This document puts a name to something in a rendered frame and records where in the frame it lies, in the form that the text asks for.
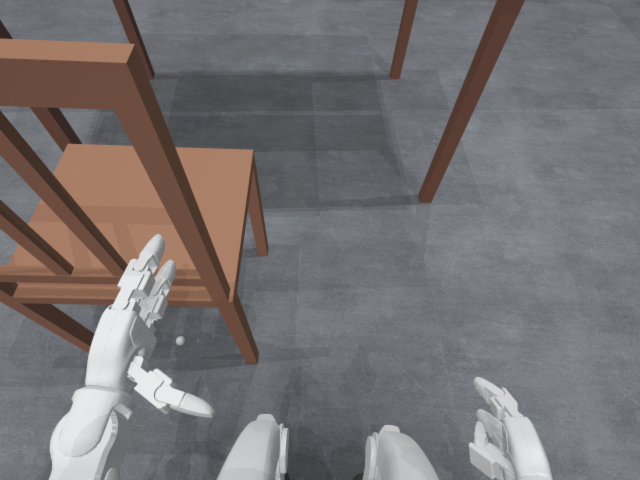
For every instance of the robot left hand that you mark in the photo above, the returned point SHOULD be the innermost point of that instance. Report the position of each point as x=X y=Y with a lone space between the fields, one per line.
x=126 y=327

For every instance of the chair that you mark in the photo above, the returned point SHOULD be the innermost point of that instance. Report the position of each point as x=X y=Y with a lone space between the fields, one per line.
x=104 y=203

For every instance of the robot right hand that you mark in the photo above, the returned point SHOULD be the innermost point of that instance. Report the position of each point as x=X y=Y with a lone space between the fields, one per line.
x=517 y=451

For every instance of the robot thigh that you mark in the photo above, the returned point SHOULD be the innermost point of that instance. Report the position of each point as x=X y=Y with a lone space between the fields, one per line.
x=259 y=453
x=396 y=456

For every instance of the left robot forearm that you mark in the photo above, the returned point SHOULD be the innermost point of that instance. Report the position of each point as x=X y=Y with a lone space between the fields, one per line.
x=89 y=442

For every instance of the robot left thigh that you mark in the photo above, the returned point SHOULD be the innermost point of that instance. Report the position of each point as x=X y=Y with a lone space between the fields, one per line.
x=259 y=453

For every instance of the robot right thigh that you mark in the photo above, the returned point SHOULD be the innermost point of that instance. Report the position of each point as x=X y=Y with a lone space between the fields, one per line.
x=396 y=456

